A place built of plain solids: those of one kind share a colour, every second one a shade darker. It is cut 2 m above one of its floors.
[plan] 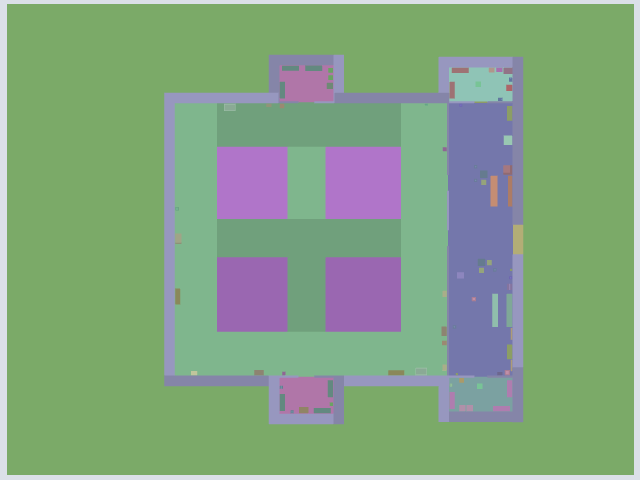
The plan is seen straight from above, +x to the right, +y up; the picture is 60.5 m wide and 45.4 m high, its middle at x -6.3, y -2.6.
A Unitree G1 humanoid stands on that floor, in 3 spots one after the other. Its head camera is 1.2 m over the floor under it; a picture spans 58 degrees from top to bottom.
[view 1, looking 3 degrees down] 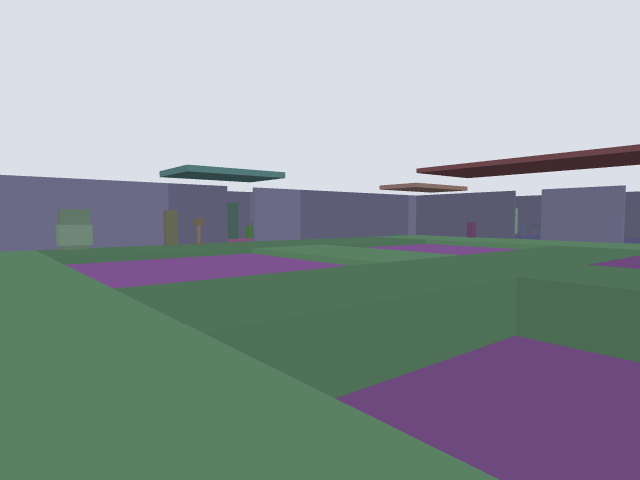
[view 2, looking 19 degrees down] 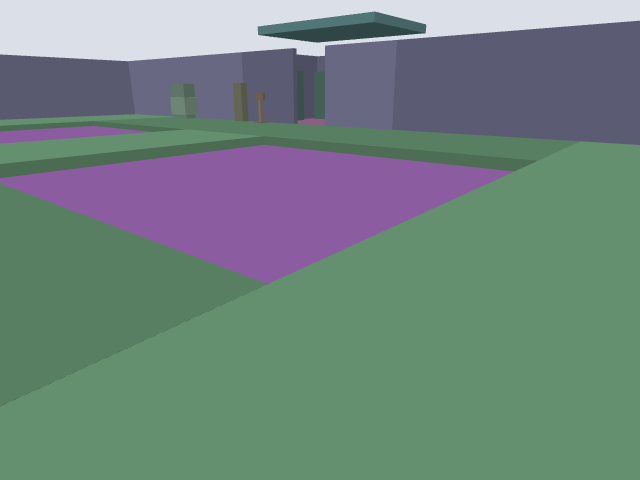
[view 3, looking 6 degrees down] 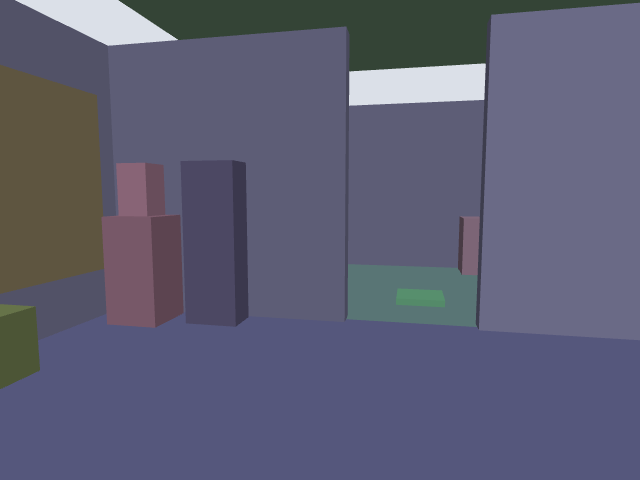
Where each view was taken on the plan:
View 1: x -17.89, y -8.45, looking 51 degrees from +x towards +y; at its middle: floor_gang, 22.90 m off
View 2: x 3.27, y -2.42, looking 129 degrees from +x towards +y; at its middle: step_tier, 4.42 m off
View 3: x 8.91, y -11.47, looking -78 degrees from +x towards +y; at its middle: wall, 4.06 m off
